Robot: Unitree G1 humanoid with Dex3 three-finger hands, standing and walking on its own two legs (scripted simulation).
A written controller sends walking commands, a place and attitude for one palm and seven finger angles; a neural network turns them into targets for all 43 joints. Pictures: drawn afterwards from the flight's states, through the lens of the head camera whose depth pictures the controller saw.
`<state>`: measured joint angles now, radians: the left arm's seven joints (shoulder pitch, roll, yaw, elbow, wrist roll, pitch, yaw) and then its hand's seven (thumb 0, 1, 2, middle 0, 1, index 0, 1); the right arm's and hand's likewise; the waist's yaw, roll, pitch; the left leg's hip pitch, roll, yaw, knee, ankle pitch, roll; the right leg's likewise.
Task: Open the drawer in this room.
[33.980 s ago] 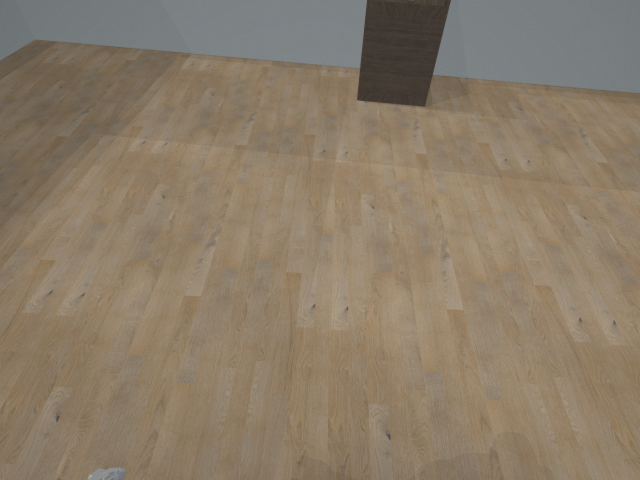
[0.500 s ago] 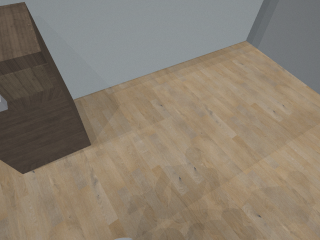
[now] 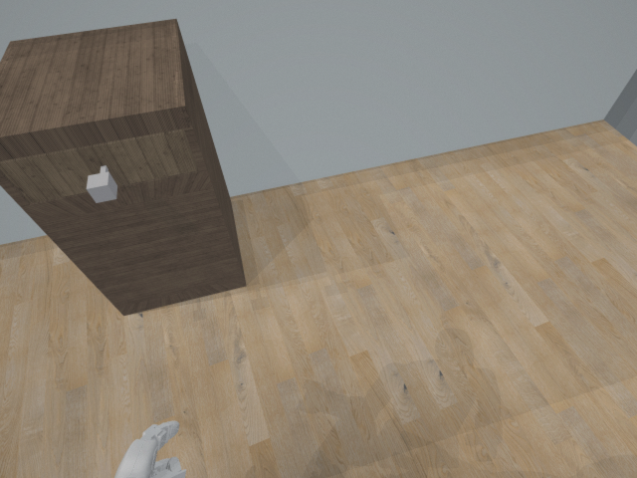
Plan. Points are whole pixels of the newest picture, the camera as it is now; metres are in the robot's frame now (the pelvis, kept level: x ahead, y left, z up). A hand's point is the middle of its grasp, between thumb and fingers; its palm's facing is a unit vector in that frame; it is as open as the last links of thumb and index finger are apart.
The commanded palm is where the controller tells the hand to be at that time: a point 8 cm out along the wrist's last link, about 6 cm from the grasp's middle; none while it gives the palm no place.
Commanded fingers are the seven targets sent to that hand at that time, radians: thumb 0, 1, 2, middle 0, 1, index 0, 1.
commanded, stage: turn to face it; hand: left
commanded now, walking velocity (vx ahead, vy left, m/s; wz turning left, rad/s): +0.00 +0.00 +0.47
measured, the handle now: (103, 180) +0.71 +0.51 -0.12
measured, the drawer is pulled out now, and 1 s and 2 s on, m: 0.00 0.00 0.00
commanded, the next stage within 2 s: take the last steps up to it in 0.32 s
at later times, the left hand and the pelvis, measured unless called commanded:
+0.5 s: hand out of the picture -0.09 +0.22 -0.18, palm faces +0.32 -0.92 -0.23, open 7.4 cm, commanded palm none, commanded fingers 0.00 0.90 0.90 -0.20 -0.30 -0.20 -0.30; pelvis -0.02 +0.02 +0.00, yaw +13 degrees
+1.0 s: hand out of the picture +0.13 +0.23 -0.15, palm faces +0.27 -0.94 -0.19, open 7.4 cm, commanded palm none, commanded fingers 0.00 0.90 0.90 -0.20 -0.30 -0.20 -0.30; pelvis +0.08 +0.03 +0.00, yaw +17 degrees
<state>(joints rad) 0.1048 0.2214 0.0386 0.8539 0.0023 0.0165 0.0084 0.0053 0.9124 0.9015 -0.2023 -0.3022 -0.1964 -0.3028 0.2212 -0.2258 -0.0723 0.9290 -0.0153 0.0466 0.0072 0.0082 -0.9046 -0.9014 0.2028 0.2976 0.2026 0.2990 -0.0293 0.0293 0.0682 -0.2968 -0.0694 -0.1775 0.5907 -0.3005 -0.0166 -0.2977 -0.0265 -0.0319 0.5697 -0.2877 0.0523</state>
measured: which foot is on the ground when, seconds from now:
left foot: down 0.00-0.00, up 0.02-0.44, down 0.46-0.98, up 1.00-1.00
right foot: down 0.00-0.46, up 0.48-0.96, down 0.98-1.00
